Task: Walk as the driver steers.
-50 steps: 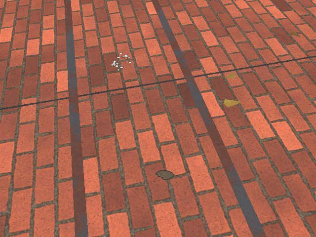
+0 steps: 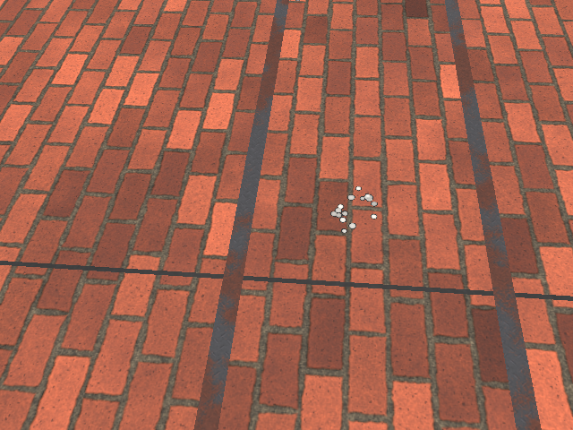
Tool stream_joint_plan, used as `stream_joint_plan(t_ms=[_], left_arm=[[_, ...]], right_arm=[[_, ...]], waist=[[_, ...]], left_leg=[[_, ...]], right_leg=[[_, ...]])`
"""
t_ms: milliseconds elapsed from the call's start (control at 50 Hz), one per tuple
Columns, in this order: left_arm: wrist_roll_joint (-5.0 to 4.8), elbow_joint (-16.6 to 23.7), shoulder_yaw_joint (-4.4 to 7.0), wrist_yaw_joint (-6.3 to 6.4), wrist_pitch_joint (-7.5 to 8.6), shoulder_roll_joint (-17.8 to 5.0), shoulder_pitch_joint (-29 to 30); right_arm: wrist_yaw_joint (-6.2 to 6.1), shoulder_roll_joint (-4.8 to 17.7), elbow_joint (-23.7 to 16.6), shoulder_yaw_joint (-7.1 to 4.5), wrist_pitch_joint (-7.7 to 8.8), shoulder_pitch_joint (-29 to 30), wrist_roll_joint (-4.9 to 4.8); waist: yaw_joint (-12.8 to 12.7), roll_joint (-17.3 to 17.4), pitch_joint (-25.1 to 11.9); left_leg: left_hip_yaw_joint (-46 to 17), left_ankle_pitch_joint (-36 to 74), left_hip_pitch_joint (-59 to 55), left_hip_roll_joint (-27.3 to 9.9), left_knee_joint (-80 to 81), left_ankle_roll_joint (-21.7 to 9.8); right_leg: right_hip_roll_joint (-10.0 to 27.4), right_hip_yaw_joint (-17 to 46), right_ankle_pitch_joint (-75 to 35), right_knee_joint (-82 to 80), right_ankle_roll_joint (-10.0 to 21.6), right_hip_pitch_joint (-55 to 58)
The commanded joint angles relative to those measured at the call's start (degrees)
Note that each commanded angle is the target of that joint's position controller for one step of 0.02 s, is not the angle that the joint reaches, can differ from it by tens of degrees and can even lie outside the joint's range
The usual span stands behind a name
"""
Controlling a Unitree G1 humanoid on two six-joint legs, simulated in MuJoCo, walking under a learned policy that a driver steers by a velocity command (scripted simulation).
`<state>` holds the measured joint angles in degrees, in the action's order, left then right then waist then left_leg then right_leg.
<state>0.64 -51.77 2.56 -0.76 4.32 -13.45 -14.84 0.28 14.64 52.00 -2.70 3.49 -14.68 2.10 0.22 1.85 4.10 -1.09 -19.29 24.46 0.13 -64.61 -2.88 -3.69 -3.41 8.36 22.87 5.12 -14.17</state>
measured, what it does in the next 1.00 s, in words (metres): steps on the spot, turning right: left foot, then right foot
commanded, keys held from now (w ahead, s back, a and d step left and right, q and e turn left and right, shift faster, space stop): e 1.00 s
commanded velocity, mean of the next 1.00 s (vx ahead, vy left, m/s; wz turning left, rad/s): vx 0.07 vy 0.00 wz -0.50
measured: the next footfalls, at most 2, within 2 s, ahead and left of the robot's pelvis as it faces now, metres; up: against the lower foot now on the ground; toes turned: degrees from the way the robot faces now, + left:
left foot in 0.34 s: +0.22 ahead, +0.10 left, +0.00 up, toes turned -13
right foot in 0.80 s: +0.07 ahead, -0.08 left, +0.00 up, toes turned -29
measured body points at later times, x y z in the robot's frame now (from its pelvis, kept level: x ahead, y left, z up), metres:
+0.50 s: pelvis +0.11 +0.04 +0.00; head +0.15 +0.06 +0.45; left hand +0.27 +0.29 -0.14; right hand +0.16 -0.25 -0.10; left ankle +0.18 +0.11 -0.74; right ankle +0.04 -0.06 -0.65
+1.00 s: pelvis +0.08 +0.01 +0.00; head +0.09 -0.04 +0.45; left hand +0.33 +0.18 -0.09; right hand +0.01 -0.29 -0.13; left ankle +0.16 +0.13 -0.67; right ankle +0.04 -0.06 -0.74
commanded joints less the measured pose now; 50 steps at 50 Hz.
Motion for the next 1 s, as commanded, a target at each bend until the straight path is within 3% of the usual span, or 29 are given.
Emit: stream_joint_plan(t_ms=[20,60,100,200,260,300,320,340,360,380,400,420,440,480,520,580,640,720,760,780,800,820,840,860,880,920,960,1000], left_arm=[[-0.33,1.0,1.13,0.09,1.34,-7.1,-2.8],[-0.25,1.2,1.45,0.29,0.60,-8.4,-3.0],[-0.34,1.3,1.49,0.44,-0.32,-8.3,-4.1],[0.04,1.8,2.30,0.91,-2.17,-9.2,-7.0],[0.41,2.9,3.04,1.35,-3.37,-9.9,-5.6],[-0.19,4.3,3.49,1.62,-3.99,-10.3,-2.2],[-0.81,5.5,3.25,1.66,-3.97,-9.0,-1.3],[-1.24,7.2,2.10,1.78,-3.80,-4.4,-3.8],[-0.95,7.0,2.72,2.28,-4.80,-5.2,-9.7],[0.75,5.3,3.32,2.37,-5.57,-8.3,-10.5],[0.98,5.2,3.61,1.97,-6.16,-8.6,-7.0],[0.82,5.6,3.74,1.54,-6.87,-8.5,-4.6],[0.92,6.4,3.79,0.91,-7.54,-8.4,-3.1],[0.49,6.6,3.66,-0.06,-8.38,-8.0,-3.4],[0.18,7.6,3.44,-0.46,-8.77,-7.7,-2.1],[0.46,9.4,2.93,-1.01,-9.33,-7.2,1.2],[0.20,11.1,2.18,-1.77,-9.45,-6.4,3.7],[-0.34,12.9,2.00,-2.01,-8.86,-7.1,4.5],[-0.36,12.6,1.92,-1.87,-8.07,-6.6,1.6],[0.05,11.9,2.21,-1.34,-7.41,-7.8,-0.2],[0.82,12.2,3.20,-0.52,-6.64,-12.8,-1.0],[0.74,13.5,5.14,-0.46,-6.51,-20.8,-1.5],[0.74,12.5,5.14,-0.11,-6.52,-18.4,-3.9],[0.32,12.6,3.98,0.28,-6.50,-14.9,-0.8],[0.23,13.3,3.41,0.56,-6.63,-13.0,3.3],[-0.27,14.3,2.85,0.93,-6.39,-11.1,5.4],[-0.65,14.0,2.99,0.65,-6.09,-11.5,3.1],[-0.58,13.6,3.31,0.62,-5.99,-12.2,1.1]], right_arm=[[0.07,2.0,-1.7,-0.24,-0.83,-6.3,0.10],[-0.24,2.0,-3.1,-0.02,-1.37,-3.0,-0.25],[-0.55,2.0,-4.4,0.27,-1.88,0.7,-0.55],[-1.57,3.1,-7.0,0.46,-2.45,7.3,-1.30],[-2.19,3.8,-7.5,0.36,-1.90,6.9,-1.75],[-2.61,4.4,-6.8,0.08,-1.02,2.7,-1.66],[-3.06,6.2,-6.5,-0.41,-0.28,-0.2,-0.85],[-3.70,11.0,-7.4,-1.26,0.01,-2.3,-0.13],[-3.21,13.2,-7.7,-1.79,-1.31,-1.0,-1.59],[-2.94,9.7,-8.6,-1.23,-2.00,-0.8,-1.94],[-3.07,6.6,-9.4,-0.45,-2.23,1.9,-1.80],[-3.17,4.8,-10.4,0.16,-2.71,5.5,-1.25],[-3.41,5.0,-10.9,0.22,-2.82,6.7,-0.89],[-3.35,5.7,-10.9,-0.04,-2.77,5.8,-0.54],[-3.19,6.4,-10.7,-0.37,-2.62,4.1,-0.56],[-2.93,7.5,-10.5,-0.88,-2.83,2.7,-0.47],[-2.21,8.8,-10.8,-1.45,-3.09,3.1,-0.14],[-1.25,11.0,-10.6,-2.44,-3.70,2.5,-0.03],[-1.00,11.7,-10.6,-2.88,-4.24,3.4,-0.77],[-0.83,11.1,-9.9,-2.97,-4.53,1.6,-0.81],[-0.34,7.6,-10.5,-2.34,-5.01,-0.7,-0.47],[-1.50,5.4,-14.6,-1.43,-5.94,3.6,-0.46],[-1.92,7.2,-14.8,-1.63,-6.65,6.8,-0.48],[-1.65,7.0,-14.1,-1.75,-6.74,5.6,-1.41],[-1.43,7.2,-13.0,-1.91,-6.20,4.1,-1.76],[-0.95,8.7,-11.6,-2.50,-5.63,1.9,-0.25],[-0.58,7.9,-11.9,-2.39,-5.74,2.0,-0.60],[-0.67,7.0,-12.7,-2.08,-6.10,3.5,-0.93]], waist=[[2.8,-5.5,-5.5],[2.4,-5.9,-5.9],[1.3,-6.9,-6.3],[-1.5,-7.8,-6.5],[-1.4,-8.5,-5.4],[1.3,-8.0,-4.9],[2.0,-5.2,-6.4],[0.6,6.8,-10.8],[-1.4,15.0,-13.2],[-1.8,6.9,-12.6],[-1.6,3.6,-9.5],[-2.5,2.2,-6.5],[-2.6,4.9,-5.3],[-2.4,6.2,-6.0],[-1.7,5.7,-6.9],[-0.4,6.3,-6.5],[0.4,7.1,-6.4],[1.0,8.3,-7.3],[-1.2,6.6,-7.8],[-1.9,2.6,-7.4],[-1.2,-12.3,-5.6],[-2.4,-19.3,-1.5],[-4.2,-12.5,-1.9],[-1.6,-10.4,-1.3],[0.4,-9.5,-0.9],[0.9,-10.3,-4.6],[0.3,-7.4,-7.1],[-0.7,-7.4,-6.6]], left_leg=[[0.4,1.9,1.5,-1.4,3.5,2.8],[1.3,4.2,2.5,-1.1,8.7,4.2],[1.6,7.3,2.4,-0.9,13.6,4.8],[0.4,8.6,2.1,0.2,20.6,4.7],[-1.1,4.9,-0.5,1.0,27.1,3.9],[-1.3,9.1,-8.1,1.1,38.9,2.8],[-4.8,16.3,-15.6,-3.5,44.1,1.5],[-16.7,35.6,-23.8,-18.7,44.5,-2.1],[-26.9,50.9,-24.8,-26.9,44.2,-11.3],[-24.7,48.6,-23.6,-26.2,43.8,-13.8],[-19.5,38.9,-19.3,-22.8,45.4,-12.8],[-13.7,31.0,-15.4,-18.4,47.5,-10.2],[-10.0,28.4,-14.0,-15.8,48.3,-8.7],[-5.0,31.9,-13.9,-13.7,47.8,-8.5],[-3.4,30.6,-15.8,-14.6,47.8,-9.3],[-2.5,23.9,-17.2,-16.2,48.5,-9.9],[-0.2,18.2,-15.2,-16.7,48.3,-9.3],[1.4,19.6,-14.8,-18.4,45.0,-8.2],[4.2,18.6,-12.3,-17.8,40.1,-5.0],[6.7,13.7,-8.3,-16.4,35.2,-1.2],[12.2,-2.6,2.1,-10.1,20.8,3.5],[8.2,-17.9,12.2,-0.7,12.8,5.9],[1.7,-16.2,10.8,-2.3,5.3,5.5],[0.0,-11.0,10.4,-2.8,3.6,5.1],[-0.7,-5.9,9.7,-3.1,5.0,4.8],[0.1,-2.1,8.6,-1.9,3.0,4.8],[-0.2,-1.5,8.4,-1.4,2.7,5.3],[-0.6,-1.7,9.7,-1.2,5.7,5.7]], right_leg=[[14.4,11.5,-47.9,-6.7,9.2,4.3],[12.9,10.3,-48.4,-6.1,8.9,3.9],[11.7,10.3,-45.6,-5.0,7.7,3.8],[12.5,15.5,-37.6,-1.9,7.0,6.2],[12.9,20.3,-32.6,1.2,6.4,7.0],[10.9,22.6,-24.6,5.3,3.7,4.6],[8.1,22.1,-17.8,10.3,1.2,0.4],[2.4,14.5,1.9,23.8,-1.5,-5.3],[-6.0,5.8,33.1,33.5,-2.7,-13.1],[-1.8,6.6,31.6,42.8,-3.2,-14.5],[-0.1,7.1,26.5,45.1,-3.8,-15.1],[1.5,7.2,22.3,44.8,-4.8,-14.6],[2.0,6.7,19.1,44.5,-5.7,-14.9],[1.1,5.4,16.1,45.6,-7.1,-13.9],[1.3,4.9,15.3,43.3,-7.8,-14.5],[3.0,4.1,15.2,36.9,-8.0,-14.7],[4.1,2.3,16.0,28.1,-7.1,-9.7],[3.4,-1.0,17.3,19.0,-4.9,-3.9],[2.5,-2.1,10.9,7.8,-3.2,2.8],[2.7,1.1,6.2,0.3,-2.2,7.5],[14.9,19.2,3.9,-9.0,0.4,11.3],[27.1,35.4,-11.0,-9.4,9.1,5.3],[25.5,31.4,-15.3,-7.7,12.0,4.3],[21.1,25.7,-14.5,-6.8,10.8,3.6],[16.6,21.5,-12.3,-6.6,8.1,3.4],[13.3,18.8,-20.2,-4.7,7.0,7.1],[13.3,19.3,-22.8,-3.8,7.4,9.6],[13.4,21.2,-19.8,-3.8,7.8,11.3]])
